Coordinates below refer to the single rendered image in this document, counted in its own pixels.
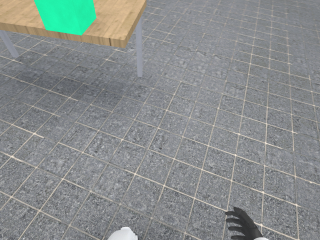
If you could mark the carton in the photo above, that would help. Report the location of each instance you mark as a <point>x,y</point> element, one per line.
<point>66,16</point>

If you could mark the left robot thigh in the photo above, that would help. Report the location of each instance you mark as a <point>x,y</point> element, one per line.
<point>123,234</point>

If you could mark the right robot hand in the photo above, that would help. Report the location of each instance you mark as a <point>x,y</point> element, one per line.
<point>249,229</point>

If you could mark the left robot shin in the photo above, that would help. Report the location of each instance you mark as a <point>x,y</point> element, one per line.
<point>126,228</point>

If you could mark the table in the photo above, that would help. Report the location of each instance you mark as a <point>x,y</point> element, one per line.
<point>115,22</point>

